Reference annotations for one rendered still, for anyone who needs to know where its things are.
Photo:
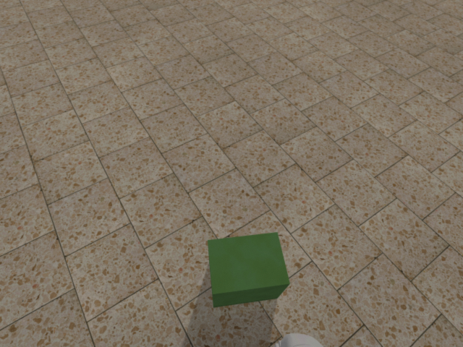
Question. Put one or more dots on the carton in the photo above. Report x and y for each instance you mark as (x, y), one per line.
(246, 269)

